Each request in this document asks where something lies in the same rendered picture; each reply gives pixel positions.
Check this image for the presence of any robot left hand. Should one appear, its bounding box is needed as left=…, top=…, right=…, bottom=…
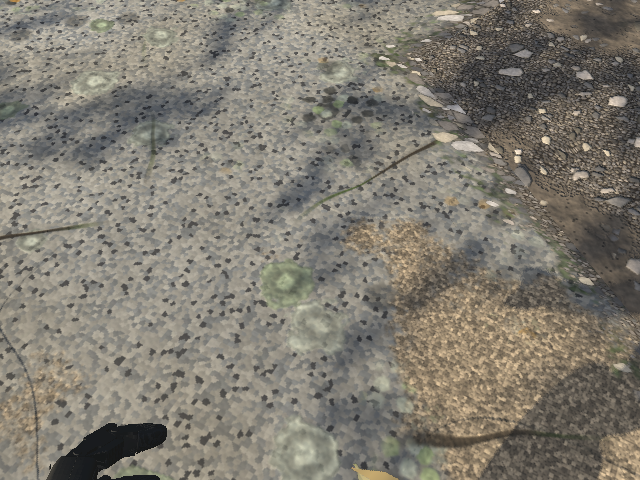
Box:
left=46, top=423, right=167, bottom=480

